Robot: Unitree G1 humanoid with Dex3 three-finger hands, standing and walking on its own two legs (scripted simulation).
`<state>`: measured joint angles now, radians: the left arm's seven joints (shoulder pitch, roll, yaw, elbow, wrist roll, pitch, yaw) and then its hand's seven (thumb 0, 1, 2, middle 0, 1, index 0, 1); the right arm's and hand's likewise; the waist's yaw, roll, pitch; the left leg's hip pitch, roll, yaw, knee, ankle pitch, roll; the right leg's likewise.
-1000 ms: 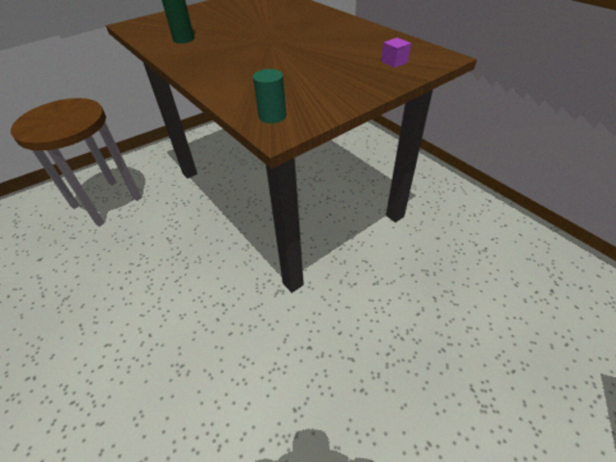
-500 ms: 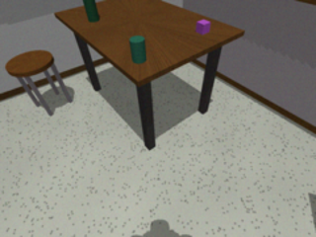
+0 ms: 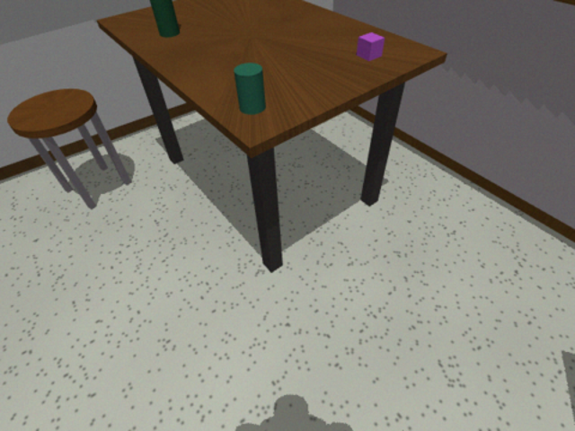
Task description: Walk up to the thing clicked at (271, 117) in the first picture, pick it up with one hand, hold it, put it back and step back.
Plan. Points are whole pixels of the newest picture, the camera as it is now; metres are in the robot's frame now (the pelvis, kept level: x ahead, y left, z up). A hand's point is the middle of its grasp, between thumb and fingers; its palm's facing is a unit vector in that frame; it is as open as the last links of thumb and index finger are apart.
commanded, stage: stand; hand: left
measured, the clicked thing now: (250, 89) +0.93 +0.14 +0.01
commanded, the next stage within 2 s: walk up in 0.12 s
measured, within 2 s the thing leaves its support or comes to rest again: neither
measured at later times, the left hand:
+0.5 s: hand out of the picture +0.13 +0.23 -0.14, palm faces -0.04 -0.92 -0.40, open 7.4 cm
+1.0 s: hand (184, 350) +0.30 +0.23 -0.16, palm faces -0.12 -0.94 -0.33, open 7.4 cm
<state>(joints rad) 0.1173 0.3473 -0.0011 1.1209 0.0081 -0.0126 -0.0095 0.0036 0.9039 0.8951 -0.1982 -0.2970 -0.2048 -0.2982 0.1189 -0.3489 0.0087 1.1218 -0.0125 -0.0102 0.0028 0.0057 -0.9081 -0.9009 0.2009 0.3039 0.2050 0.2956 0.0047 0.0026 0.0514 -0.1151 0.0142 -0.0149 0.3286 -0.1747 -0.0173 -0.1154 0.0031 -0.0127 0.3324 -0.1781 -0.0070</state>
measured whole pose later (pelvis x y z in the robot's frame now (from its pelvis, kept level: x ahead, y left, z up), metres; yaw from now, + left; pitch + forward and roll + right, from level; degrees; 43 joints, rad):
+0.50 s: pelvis +0.07 -0.05 -0.01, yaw -3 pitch -3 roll +0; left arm 0.29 0.40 0.08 0.95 0.03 -0.07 -0.05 0.00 0.90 0.90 -0.20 -0.30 -0.20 -0.30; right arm 0.28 -0.43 -0.07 0.99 -0.03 0.00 0.03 0.01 -0.91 -0.90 0.20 0.30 0.20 0.30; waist 0.02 0.04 0.07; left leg -0.31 0.00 -0.06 0.99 -0.44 0.03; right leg -0.17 0.02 -0.04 0.52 -0.30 -0.04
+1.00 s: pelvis +0.25 -0.03 -0.02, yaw -5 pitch -4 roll +0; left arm 0.36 0.41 0.04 0.85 0.00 -0.05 -0.05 0.01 0.90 0.89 -0.20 -0.30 -0.21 -0.30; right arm 0.23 -0.36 -0.05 0.78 -0.01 -0.07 0.05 0.00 -0.91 -0.90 0.20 0.30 0.21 0.30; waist 0.01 -0.05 0.10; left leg -0.25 0.01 0.11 0.51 -0.20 0.05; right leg -0.42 -0.03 0.05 1.03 -0.38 -0.03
